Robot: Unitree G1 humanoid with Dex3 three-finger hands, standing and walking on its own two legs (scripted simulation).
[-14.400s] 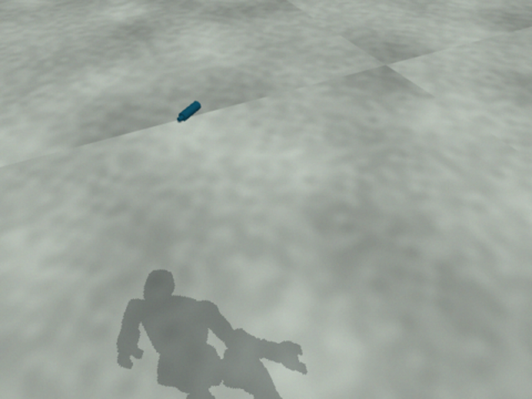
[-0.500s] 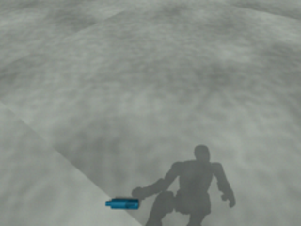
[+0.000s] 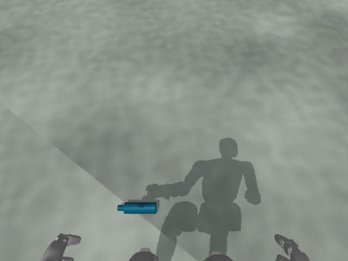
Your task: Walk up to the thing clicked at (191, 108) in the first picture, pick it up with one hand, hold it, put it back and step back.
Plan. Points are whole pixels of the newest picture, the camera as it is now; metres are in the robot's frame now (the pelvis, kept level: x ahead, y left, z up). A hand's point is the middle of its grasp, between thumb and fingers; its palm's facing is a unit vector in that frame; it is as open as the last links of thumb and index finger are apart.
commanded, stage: rise first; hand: left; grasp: from above
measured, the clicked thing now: (137, 207) +0.41 +0.21 -0.70
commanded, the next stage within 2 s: none
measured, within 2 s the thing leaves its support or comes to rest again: neither
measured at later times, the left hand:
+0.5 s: hand (88, 257) +0.16 +0.27 -0.26, palm faces -0.37 -0.73 -0.57, open 14.2 cm
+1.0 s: hand (108, 223) +0.29 +0.28 -0.45, palm faces -0.47 -0.26 -0.84, open 14.0 cm
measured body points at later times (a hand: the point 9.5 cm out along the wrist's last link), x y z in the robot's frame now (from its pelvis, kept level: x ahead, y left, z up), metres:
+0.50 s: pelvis -0.02 -0.01 -0.12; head +0.13 +0.01 +0.31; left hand +0.18 +0.31 -0.23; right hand +0.19 -0.26 -0.21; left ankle +0.02 +0.12 -0.69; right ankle +0.01 -0.14 -0.69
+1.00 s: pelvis -0.09 -0.01 -0.31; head +0.11 +0.01 +0.09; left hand +0.31 +0.29 -0.40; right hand +0.03 -0.28 -0.44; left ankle +0.01 +0.12 -0.69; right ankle +0.00 -0.14 -0.69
